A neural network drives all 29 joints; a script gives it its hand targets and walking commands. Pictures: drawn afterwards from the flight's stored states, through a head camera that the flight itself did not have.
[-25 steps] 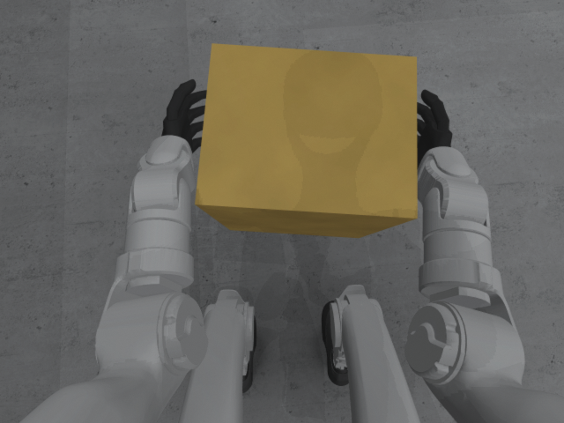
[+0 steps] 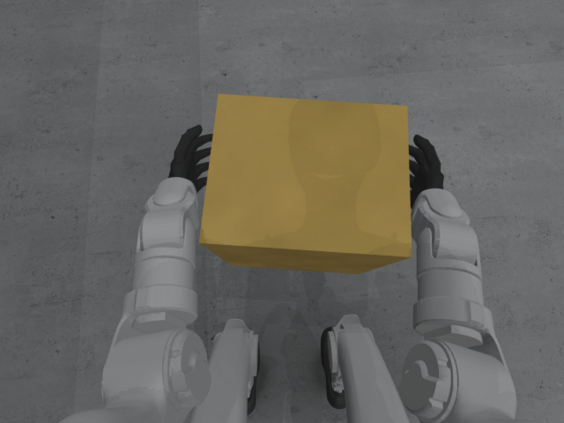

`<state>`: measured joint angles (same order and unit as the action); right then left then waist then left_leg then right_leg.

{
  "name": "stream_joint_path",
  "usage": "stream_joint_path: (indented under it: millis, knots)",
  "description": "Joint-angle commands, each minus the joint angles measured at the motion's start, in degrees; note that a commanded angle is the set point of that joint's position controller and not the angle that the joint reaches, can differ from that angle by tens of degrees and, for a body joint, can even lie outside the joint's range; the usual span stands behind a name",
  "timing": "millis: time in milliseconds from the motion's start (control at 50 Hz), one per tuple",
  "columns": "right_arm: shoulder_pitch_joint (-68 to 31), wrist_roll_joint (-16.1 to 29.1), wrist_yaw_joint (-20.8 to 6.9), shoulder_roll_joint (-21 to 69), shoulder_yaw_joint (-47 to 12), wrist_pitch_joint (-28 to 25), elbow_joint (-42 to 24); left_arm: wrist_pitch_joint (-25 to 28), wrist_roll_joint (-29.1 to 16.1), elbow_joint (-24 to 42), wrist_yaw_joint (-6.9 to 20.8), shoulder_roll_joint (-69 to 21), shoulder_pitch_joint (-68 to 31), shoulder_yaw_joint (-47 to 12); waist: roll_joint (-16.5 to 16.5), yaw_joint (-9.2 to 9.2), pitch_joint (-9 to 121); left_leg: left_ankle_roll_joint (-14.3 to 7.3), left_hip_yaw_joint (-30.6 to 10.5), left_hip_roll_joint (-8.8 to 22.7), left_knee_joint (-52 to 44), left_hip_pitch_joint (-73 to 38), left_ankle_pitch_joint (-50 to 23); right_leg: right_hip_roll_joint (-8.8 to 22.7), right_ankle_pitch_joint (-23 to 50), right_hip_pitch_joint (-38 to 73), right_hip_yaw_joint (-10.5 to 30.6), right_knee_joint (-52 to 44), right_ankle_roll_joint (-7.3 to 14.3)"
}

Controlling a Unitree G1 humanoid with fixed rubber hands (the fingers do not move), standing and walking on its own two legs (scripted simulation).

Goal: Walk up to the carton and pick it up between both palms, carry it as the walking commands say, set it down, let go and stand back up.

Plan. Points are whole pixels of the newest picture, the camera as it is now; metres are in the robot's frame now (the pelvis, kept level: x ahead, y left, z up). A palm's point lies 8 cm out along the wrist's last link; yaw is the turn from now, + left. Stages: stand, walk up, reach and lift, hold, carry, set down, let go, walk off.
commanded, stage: reach and lift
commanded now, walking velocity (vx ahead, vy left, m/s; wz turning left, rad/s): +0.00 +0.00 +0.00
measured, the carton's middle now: (302, 201) +0.43 -0.02 -0.12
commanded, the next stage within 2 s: none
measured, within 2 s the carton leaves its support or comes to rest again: neither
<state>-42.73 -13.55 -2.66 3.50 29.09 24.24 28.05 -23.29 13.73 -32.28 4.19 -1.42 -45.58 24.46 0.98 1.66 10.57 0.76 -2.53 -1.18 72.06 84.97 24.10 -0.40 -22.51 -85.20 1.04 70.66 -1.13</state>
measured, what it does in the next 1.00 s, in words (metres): rises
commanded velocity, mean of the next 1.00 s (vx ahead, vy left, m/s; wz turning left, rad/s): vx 0.00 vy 0.00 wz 0.00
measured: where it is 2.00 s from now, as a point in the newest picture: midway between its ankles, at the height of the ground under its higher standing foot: (290, 384)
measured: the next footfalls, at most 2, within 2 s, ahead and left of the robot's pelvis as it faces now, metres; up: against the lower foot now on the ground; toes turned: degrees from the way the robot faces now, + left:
none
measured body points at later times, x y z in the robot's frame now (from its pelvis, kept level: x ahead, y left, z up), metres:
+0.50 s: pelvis +0.02 +0.00 +0.07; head +0.19 +0.00 +0.48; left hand +0.43 +0.15 +0.01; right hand +0.41 -0.18 +0.01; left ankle +0.06 +0.12 -0.60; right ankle +0.08 -0.13 -0.60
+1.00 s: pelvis +0.04 +0.00 +0.12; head +0.15 +0.00 +0.55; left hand +0.41 +0.15 +0.09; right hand +0.38 -0.18 +0.08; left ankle +0.06 +0.12 -0.60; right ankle +0.08 -0.13 -0.60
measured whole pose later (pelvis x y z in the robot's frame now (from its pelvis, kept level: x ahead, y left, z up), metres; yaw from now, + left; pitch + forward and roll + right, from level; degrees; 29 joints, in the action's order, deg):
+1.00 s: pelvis +0.04 +0.00 +0.12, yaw +0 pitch +18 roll +0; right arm -23.9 -16.3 -5.6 8.1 25.4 25.5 19.8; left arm -24.4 16.6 -23.7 6.9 -6.3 -26.2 20.9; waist 0.8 2.3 4.2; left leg 0.0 -2.5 -0.9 36.8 41.0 13.8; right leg 0.2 -12.2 -41.0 1.4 35.2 -1.2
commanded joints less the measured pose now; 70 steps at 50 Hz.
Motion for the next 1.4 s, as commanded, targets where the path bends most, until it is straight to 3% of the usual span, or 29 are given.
stream_joint_path:
  millis: [0,700,1100,1380]
  knots:
    - [-34.14,9.78,-14.85,57.81,-35.48,-0.44,2.05,0.96,-8.92,-1.52,13.90,-58.79,-31.44,-32.13,0.57,0.84,47.27,-0.55,2.46,-7.87,-9.28,-26.56,-15.07,-8.42,16.38,32.03,-2.75,-7.47,0.03]
    - [-17.76,6.92,-17.17,58.17,-37.93,-0.71,-2.55,1.00,-5.85,3.56,15.69,-59.49,-14.60,-35.12,0.56,1.22,32.83,-1.39,-0.33,-5.38,-31.64,-50.64,-22.02,-6.30,22.84,54.83,-0.33,-29.74,0.78]
    - [-6.86,6.89,-15.35,56.60,-41.18,1.98,-7.85,-1.20,-6.56,8.44,14.40,-58.87,-4.48,-39.34,-0.46,1.06,21.65,-1.41,-1.87,-5.00,-43.60,-66.40,-25.31,-5.50,26.72,68.59,1.08,-41.55,0.73]
    - [-2.32,8.46,-13.28,54.89,-44.16,7.11,-12.64,-5.96,-8.21,13.72,13.14,-56.36,0.03,-41.55,-0.92,1.02,13.24,-1.39,-2.18,-4.72,-49.87,-75.65,-23.90,-4.94,25.45,77.80,1.93,-47.83,0.77]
